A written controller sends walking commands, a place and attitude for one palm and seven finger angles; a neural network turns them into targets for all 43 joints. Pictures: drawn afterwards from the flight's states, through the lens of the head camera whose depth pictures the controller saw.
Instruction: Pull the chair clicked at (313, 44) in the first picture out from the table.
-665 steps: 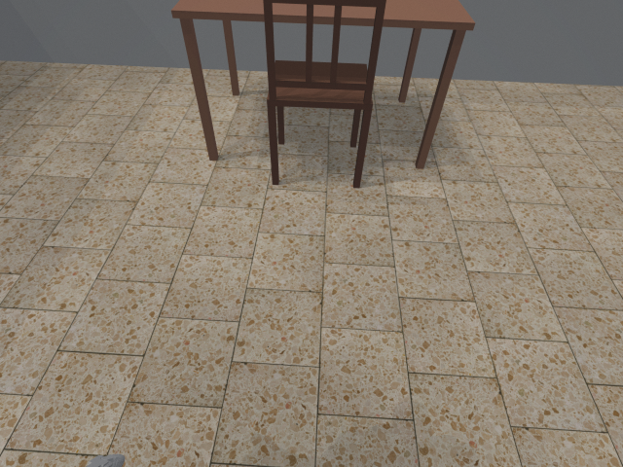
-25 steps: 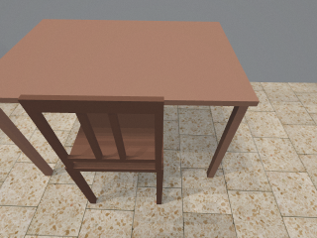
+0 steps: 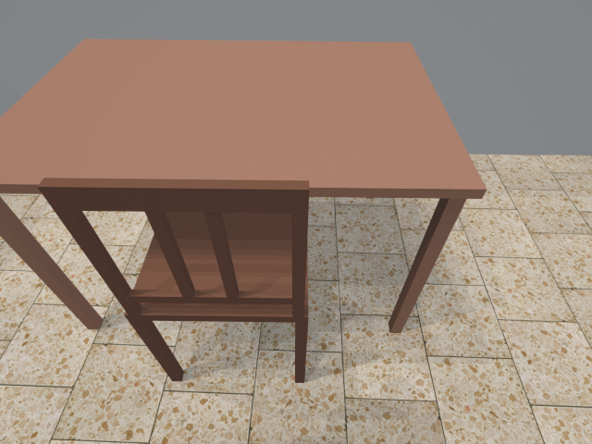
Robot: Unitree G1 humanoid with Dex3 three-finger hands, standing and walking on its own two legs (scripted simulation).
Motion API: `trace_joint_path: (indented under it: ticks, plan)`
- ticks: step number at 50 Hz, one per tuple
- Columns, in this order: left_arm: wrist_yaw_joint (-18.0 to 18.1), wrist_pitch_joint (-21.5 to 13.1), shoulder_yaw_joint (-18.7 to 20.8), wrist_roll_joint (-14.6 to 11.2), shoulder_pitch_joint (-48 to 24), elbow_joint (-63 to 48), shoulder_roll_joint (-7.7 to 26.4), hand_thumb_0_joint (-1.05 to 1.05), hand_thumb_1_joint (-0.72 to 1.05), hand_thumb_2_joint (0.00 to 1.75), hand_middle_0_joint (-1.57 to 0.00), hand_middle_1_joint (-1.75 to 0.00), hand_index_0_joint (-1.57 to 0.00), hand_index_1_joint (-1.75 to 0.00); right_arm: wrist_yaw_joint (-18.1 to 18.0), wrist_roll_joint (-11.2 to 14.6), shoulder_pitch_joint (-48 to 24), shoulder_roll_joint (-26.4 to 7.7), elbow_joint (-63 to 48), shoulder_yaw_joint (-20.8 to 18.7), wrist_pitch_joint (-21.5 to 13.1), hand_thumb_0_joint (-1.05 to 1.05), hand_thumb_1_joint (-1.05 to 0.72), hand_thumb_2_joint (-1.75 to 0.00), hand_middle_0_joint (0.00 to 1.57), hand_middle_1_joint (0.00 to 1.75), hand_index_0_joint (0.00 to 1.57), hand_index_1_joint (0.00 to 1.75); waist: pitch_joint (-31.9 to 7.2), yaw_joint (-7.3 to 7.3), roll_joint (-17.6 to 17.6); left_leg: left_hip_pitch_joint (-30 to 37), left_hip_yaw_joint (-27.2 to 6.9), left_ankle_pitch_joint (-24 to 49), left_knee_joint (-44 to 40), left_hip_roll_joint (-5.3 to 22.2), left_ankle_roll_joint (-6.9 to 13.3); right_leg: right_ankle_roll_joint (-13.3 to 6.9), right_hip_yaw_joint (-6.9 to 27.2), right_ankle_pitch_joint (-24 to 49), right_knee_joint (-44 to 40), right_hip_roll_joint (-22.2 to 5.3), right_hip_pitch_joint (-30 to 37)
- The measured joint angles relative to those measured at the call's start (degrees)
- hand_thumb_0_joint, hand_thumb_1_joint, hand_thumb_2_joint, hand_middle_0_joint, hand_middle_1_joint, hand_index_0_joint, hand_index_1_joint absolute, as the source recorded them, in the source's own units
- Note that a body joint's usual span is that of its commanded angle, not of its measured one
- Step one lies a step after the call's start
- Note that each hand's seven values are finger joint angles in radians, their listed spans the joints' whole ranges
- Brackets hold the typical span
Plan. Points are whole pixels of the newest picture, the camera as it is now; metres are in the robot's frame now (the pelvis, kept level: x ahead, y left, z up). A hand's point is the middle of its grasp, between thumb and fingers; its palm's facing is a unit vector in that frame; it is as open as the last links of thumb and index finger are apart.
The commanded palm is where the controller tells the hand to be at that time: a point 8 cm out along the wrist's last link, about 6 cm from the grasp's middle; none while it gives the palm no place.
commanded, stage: shuffle to correct the standing spot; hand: left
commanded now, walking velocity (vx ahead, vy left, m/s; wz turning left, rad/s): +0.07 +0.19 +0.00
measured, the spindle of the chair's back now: (173, 256) +0.46 +0.28 -0.09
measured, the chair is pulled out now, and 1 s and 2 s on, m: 0.00 0.00 0.00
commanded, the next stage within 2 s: come to a stop and stand still in 0.08 s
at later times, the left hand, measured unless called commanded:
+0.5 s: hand out of the picture +0.01 +0.20 -0.18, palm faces +0.03 -0.98 -0.20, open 7.4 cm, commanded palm none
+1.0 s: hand out of the picture -0.03 +0.19 -0.18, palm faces +0.02 -0.98 -0.18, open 7.4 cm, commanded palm none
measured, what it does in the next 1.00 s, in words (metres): stands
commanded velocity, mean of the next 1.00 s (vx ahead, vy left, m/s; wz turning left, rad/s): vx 0.00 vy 0.00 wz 0.00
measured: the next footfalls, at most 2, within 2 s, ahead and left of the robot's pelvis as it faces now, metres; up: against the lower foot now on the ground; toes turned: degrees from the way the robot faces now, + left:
none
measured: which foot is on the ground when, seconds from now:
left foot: down 0.00-1.00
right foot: down 0.00-1.00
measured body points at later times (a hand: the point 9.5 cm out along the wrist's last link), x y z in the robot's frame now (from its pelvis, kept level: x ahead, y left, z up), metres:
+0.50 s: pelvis +0.01 +0.03 +0.00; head +0.02 +0.03 +0.45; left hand +0.01 +0.26 -0.16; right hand +0.00 -0.18 -0.16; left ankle -0.02 +0.13 -0.74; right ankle -0.02 -0.10 -0.74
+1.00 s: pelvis -0.04 +0.02 +0.00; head -0.05 +0.03 +0.45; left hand -0.03 +0.24 -0.16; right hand -0.02 -0.20 -0.16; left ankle -0.02 +0.13 -0.74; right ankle -0.02 -0.10 -0.74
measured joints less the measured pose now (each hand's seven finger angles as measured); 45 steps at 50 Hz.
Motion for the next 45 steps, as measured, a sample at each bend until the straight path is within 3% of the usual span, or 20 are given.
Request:
trace_joint_path:
  ticks: [8,11,16,20,29,35,45]
  plan:
    - [0.06,0.98,1.55,0.34,0.91,-1.28,0.46,0.01,0.90,0.90,-0.20,-0.30,-0.21,-0.30,0.54,-0.32,0.71,-1.33,-1.83,-1.05,1.65,0.00,-0.91,-0.90,0.20,0.30,0.20,0.30,-0.54,0.71,-0.06,-2.19,-0.14,-2.41,4.09,-1.13,1.24,1.08,-0.05,-1.75,2.72,-1.32,-1.36]
    - [0.09,1.70,2.20,0.46,1.08,-1.57,1.40,0.01,0.90,0.90,-0.20,-0.30,-0.21,-0.30,0.59,-0.44,0.73,-1.43,-2.67,-1.18,1.11,0.00,-0.91,-0.90,0.20,0.30,0.20,0.30,-0.31,0.90,-1.51,-1.91,0.86,-2.67,3.78,-2.47,2.17,1.82,0.98,-2.73,4.46,-2.67,-2.28]
    - [0.46,2.02,1.81,0.36,0.06,-1.43,2.63,0.01,0.90,0.90,-0.20,-0.30,-0.20,-0.30,-0.25,-0.31,0.95,-0.86,-2.87,-0.59,-0.48,0.00,-0.91,-0.90,0.20,0.30,0.20,0.30,0.22,0.66,-2.16,-1.05,1.70,-2.89,3.08,-3.97,3.49,1.17,1.80,-4.11,6.19,-3.98,-2.72]
    - [0.57,1.01,1.10,-0.01,-0.91,-0.96,2.29,0.01,0.91,0.90,-0.20,-0.30,-0.20,-0.30,-0.80,-0.17,0.31,0.05,-1.51,-0.07,-0.86,0.00,-0.91,-0.90,0.20,0.30,0.20,0.30,0.46,0.30,-1.02,0.40,1.44,-2.37,1.53,-3.53,3.25,3.40,1.47,-2.38,2.68,-3.56,-0.36]
    - [0.55,0.97,0.45,-0.05,-2.00,-0.68,1.25,0.01,0.92,0.90,-0.20,-0.30,-0.20,-0.30,-0.61,0.27,-0.41,0.53,0.20,-0.23,-1.12,0.01,-0.92,-0.90,0.20,0.30,0.20,0.30,0.98,-0.77,-0.87,2.05,1.49,-0.46,-1.41,-2.30,2.40,2.53,1.39,0.10,-1.18,-2.15,1.54]
    - [0.96,-0.34,-0.37,-0.09,-2.07,-0.90,1.37,0.01,0.92,0.90,-0.20,-0.30,-0.20,-0.30,-0.08,0.03,-0.68,-1.00,-2.88,-0.78,-0.78,0.01,-0.92,-0.90,0.20,0.30,0.20,0.30,1.26,-1.72,-0.22,-2.91,0.37,-2.02,4.74,-0.92,1.89,1.87,0.33,-0.07,1.93,-1.09,-1.70]
    - [0.11,0.82,-0.68,0.27,-0.75,-2.22,1.70,0.01,0.91,0.90,-0.20,-0.30,-0.20,-0.30,0.72,-0.15,-1.17,-2.01,-4.67,-1.11,0.36,0.00,-0.91,-0.90,0.20,0.30,0.20,0.30,-0.89,-1.26,-0.46,-3.39,0.37,-0.56,5.06,-1.03,1.92,1.64,0.40,0.82,3.06,-1.22,-2.54]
